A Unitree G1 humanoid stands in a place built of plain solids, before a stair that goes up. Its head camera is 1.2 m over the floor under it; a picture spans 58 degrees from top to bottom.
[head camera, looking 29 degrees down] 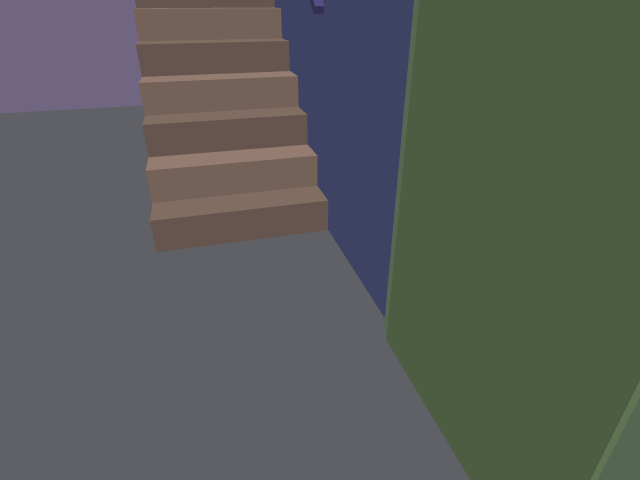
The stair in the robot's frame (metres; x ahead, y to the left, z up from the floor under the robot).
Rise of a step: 0.19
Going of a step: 0.24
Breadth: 0.98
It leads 16 degrees to the left of straight ahead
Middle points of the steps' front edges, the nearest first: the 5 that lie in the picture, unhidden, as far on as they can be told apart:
2.16 0.42 0.19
2.39 0.48 0.38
2.61 0.55 0.58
2.84 0.61 0.77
3.07 0.68 0.96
